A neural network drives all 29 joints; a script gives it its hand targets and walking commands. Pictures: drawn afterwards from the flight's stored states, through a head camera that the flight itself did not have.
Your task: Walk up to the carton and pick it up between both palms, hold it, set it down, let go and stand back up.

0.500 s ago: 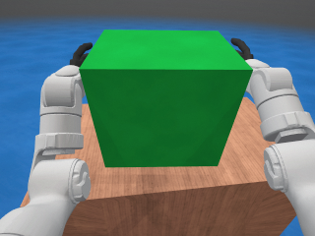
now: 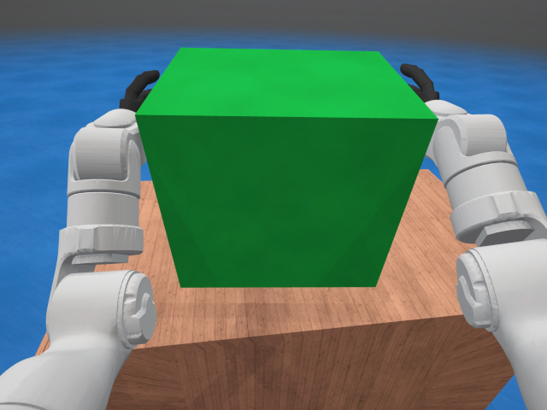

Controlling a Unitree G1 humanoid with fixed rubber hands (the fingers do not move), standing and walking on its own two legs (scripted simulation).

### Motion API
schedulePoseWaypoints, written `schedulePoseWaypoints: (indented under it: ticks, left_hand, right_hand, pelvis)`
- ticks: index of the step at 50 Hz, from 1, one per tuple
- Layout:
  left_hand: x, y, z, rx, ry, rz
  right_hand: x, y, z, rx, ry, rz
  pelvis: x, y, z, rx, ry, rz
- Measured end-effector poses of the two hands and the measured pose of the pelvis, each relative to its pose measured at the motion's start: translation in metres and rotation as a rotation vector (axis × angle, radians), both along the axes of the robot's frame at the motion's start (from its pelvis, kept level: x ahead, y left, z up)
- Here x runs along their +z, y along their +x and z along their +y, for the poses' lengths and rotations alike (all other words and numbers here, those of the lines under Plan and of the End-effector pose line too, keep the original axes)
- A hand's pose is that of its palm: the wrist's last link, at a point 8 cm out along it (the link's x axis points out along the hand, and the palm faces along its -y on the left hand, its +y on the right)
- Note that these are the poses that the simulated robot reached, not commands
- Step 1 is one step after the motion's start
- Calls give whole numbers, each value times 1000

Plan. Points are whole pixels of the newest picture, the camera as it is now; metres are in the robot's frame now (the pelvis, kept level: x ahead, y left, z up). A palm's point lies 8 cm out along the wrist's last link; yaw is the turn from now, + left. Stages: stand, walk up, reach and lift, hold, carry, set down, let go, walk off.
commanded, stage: set down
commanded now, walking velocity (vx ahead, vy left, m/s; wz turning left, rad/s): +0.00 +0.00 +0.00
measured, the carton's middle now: (279, 169) +0.37 +0.00 +0.25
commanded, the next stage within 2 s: none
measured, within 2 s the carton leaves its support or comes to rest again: neither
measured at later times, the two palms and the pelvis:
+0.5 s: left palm (132, 135) +0.39 +0.21 +0.29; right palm (398, 140) +0.40 -0.17 +0.29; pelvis +0.00 +0.00 +0.00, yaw +2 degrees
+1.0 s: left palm (138, 153) +0.40 +0.21 +0.26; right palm (386, 160) +0.41 -0.16 +0.25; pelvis +0.01 +0.00 +0.00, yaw +2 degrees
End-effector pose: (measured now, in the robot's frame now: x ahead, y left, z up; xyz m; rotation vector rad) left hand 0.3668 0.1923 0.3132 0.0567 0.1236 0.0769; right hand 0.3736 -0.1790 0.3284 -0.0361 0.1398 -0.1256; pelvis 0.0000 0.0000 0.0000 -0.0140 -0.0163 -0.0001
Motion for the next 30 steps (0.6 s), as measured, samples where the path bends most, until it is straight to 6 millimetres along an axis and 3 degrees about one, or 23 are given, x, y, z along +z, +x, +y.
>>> schedulePoseWaypoints:
  ticks: [14, 30]
  left_hand:
    - [22, 3, 14, 2, -20, -143]
    - [-36, 26, 8, 2, 7, -105]
  right_hand:
    - [14, 5, 13, 10, 30, -142]
    - [-61, 26, 6, 7, 42, -116]
  pelvis:
    - [0, 3, 2, 16, 7, -51]
    - [0, 4, 3, 28, 8, -71]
